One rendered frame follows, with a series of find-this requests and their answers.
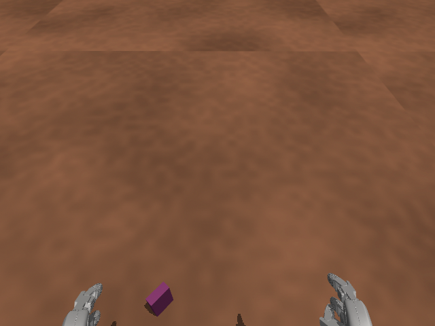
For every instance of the right robot hand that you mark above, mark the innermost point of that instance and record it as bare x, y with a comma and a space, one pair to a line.
350, 309

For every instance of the left robot hand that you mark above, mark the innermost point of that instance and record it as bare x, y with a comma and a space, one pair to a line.
80, 315

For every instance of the carton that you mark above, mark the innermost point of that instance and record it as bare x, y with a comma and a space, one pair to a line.
160, 298

